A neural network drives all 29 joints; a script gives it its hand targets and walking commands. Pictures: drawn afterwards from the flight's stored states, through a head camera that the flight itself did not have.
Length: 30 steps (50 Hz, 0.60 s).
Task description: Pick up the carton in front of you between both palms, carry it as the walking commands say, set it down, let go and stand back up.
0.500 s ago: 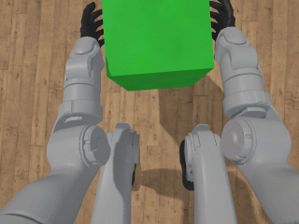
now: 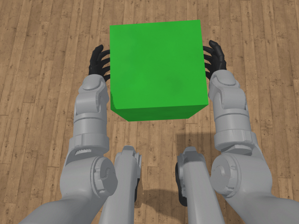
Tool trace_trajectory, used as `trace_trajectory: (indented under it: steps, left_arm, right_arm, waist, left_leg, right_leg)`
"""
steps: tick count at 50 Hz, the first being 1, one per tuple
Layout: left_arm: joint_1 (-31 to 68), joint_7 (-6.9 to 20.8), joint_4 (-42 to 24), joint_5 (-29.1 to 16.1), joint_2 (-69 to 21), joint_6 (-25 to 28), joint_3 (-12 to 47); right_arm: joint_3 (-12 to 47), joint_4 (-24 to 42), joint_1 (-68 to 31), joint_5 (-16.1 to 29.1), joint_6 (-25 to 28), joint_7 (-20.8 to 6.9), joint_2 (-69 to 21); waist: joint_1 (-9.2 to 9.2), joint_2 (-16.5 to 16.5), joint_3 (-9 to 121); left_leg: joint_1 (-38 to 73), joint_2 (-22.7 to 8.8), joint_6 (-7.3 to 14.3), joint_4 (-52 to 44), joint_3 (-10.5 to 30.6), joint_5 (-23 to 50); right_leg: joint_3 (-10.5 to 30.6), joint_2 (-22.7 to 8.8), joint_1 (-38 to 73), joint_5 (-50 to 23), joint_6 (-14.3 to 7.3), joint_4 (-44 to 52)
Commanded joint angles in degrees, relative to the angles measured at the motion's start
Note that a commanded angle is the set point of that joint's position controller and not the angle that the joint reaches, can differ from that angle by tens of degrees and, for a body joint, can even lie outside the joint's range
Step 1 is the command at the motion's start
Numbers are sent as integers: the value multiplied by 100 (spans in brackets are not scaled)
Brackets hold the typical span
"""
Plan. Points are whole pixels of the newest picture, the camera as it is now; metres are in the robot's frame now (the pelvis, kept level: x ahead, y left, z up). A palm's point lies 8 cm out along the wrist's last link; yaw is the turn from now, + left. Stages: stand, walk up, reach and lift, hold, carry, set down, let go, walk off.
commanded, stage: reach and lift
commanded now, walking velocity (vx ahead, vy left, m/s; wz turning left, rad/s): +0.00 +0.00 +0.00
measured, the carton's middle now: (156, 81) +0.48 +0.01 -0.12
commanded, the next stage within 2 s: hold in 1.96 s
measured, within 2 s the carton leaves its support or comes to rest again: neither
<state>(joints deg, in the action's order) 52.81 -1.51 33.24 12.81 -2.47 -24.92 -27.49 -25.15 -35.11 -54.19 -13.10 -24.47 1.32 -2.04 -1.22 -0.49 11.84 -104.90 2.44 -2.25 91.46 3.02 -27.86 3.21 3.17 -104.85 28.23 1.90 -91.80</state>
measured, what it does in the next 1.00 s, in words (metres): rises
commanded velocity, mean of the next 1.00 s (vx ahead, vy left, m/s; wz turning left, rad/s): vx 0.00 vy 0.00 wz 0.00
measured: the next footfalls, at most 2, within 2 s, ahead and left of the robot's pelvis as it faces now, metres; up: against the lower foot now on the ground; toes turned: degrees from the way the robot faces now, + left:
none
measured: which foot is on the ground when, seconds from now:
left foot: down 0.00-1.00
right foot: down 0.00-1.00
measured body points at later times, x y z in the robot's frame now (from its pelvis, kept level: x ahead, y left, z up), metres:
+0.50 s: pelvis +0.04 +0.00 +0.14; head +0.16 +0.00 +0.57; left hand +0.43 +0.16 +0.11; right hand +0.43 -0.14 +0.11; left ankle +0.09 +0.13 -0.51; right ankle +0.09 -0.13 -0.51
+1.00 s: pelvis +0.08 +0.00 +0.23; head +0.05 +0.00 +0.68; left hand +0.38 +0.15 +0.24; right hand +0.38 -0.15 +0.24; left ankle +0.09 +0.13 -0.51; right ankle +0.09 -0.13 -0.51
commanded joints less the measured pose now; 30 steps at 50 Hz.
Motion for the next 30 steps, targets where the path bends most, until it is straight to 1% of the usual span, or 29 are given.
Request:
trace_trajectory:
  steps: [1, 8, 14, 23, 30]
  left_arm:
    - [3512, 1492, 309, -1096, -6219, 99, 3435]
    - [2712, 1457, 393, -959, -6319, 235, 3440]
    - [2083, 1454, 326, -878, -6407, 309, 3531]
    - [1126, 1460, 59, -858, -6513, 315, 3844]
    - [352, 1475, -156, -851, -6523, 228, 4070]
  right_arm:
    - [3255, -269, -3390, 1056, 124, -1406, -6371]
    - [3209, -341, -2556, 879, 258, -1349, -6433]
    - [3294, -253, -1920, 797, 332, -1343, -6507]
    - [3662, 73, -1001, 830, 324, -1371, -6614]
    - [3874, 288, -207, 822, 225, -1391, -6615]
  waist:
    - [-97, -89, 5483]
    - [-31, -33, 4684]
    - [2, 11, 4196]
    - [5, 4, 3483]
    - [48, 27, 2738]
  left_leg:
    - [3621, 737, 29, -1206, -623, 1515]
    - [4301, 739, 59, -1961, -451, 1446]
    - [5007, 704, 105, -2614, -330, 1497]
    - [6278, 608, 176, -3658, -131, 1790]
    - [7352, 513, 198, -4544, 14, 2193]
  right_leg:
    - [-589, 712, 3448, -1397, -22, 1258]
    - [-400, 696, 4083, -1361, -63, 2028]
    - [-260, 644, 4829, -1426, -109, 2685]
    - [-58, 545, 6142, -1731, -158, 3725]
    - [68, 445, 7205, -2168, -196, 4612]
